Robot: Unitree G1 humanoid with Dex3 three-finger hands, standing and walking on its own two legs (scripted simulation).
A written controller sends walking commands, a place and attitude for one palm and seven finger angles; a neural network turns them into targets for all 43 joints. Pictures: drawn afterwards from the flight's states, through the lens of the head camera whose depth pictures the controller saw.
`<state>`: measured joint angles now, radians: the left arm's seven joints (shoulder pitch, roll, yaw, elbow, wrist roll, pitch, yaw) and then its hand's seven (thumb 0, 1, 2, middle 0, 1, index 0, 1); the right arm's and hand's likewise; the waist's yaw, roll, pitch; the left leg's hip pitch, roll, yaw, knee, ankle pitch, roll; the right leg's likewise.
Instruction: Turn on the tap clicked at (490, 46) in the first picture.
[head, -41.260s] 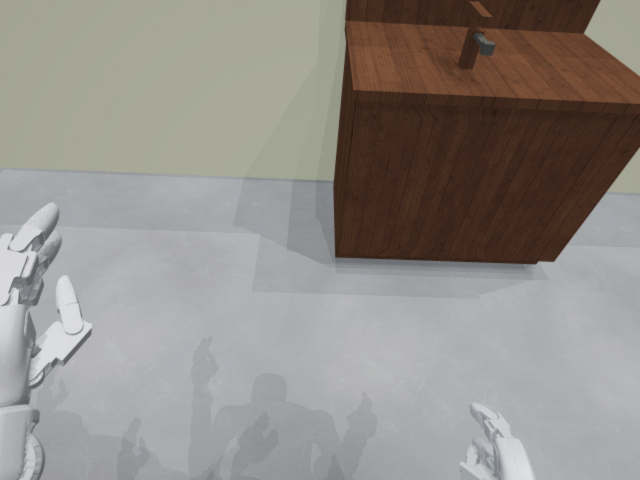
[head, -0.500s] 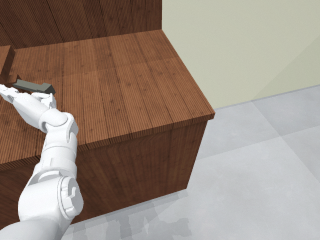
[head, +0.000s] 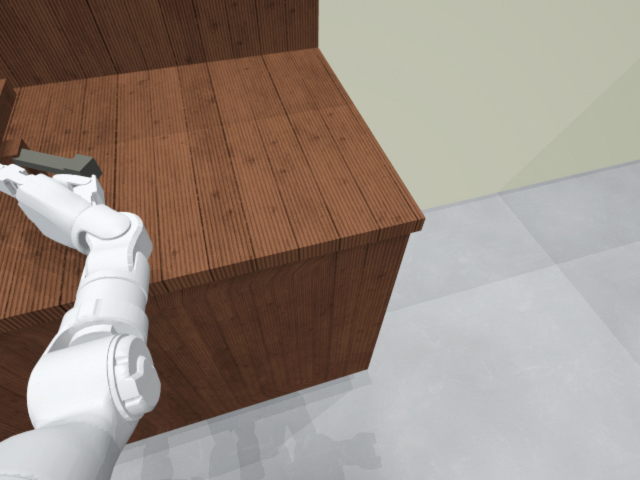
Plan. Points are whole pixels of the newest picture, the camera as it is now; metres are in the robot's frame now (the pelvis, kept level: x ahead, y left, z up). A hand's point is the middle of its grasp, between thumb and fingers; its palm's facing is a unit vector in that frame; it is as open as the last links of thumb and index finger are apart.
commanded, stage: push the lever round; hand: left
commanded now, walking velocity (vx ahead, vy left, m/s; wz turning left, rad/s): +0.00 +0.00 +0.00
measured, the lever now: (83, 170) +0.48 +0.31 +0.13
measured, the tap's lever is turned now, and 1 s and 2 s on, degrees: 57 58 58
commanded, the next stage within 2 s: none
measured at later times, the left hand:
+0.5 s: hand (95, 183) +0.45 +0.29 +0.12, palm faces +0.88 -0.47 -0.07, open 8.5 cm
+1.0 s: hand (95, 184) +0.45 +0.29 +0.12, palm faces +0.88 -0.48 -0.08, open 8.5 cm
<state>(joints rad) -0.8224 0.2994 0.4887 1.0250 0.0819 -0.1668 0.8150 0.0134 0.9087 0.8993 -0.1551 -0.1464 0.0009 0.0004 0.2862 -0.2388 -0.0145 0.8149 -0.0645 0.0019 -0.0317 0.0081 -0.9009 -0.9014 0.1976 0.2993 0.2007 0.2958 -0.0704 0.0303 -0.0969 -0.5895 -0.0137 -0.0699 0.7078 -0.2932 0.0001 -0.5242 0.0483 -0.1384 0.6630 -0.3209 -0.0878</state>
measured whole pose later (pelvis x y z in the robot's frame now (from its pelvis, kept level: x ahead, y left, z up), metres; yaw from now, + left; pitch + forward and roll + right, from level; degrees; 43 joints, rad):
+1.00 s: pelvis +0.00 -0.02 +0.00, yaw +0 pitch +11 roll -1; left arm -0.83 0.37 0.49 1.07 0.05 -0.18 0.79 0.01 0.90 0.90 -0.16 -0.15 0.00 0.00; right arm 0.29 -0.26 0.00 0.81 -0.04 0.01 -0.05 0.01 -0.90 -0.90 0.20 0.30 0.20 0.30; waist -0.09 0.03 -0.10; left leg -0.62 0.00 -0.08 0.71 -0.29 0.01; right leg -0.55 0.07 -0.15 0.66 -0.31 -0.11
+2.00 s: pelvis +0.00 -0.01 +0.00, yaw +0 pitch +11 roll -1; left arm -0.84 0.36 0.48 1.08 0.05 -0.18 0.79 0.01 0.90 0.90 -0.16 -0.15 0.00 0.00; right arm 0.30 -0.26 0.00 0.82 -0.04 -0.01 -0.05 0.01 -0.90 -0.90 0.20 0.30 0.20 0.30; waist -0.08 0.03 -0.10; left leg -0.63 0.00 -0.08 0.72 -0.29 0.00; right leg -0.56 0.06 -0.15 0.67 -0.31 -0.10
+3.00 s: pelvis +0.00 -0.01 +0.00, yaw +0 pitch +11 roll -1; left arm -0.84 0.36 0.50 1.07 0.06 -0.18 0.80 0.01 0.90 0.90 -0.16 -0.15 0.00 0.00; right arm 0.30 -0.26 0.00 0.81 -0.05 -0.01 -0.05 0.01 -0.90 -0.90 0.20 0.30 0.20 0.30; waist -0.09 0.04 -0.10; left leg -0.62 0.00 -0.08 0.72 -0.30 0.00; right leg -0.55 0.06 -0.15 0.67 -0.32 -0.10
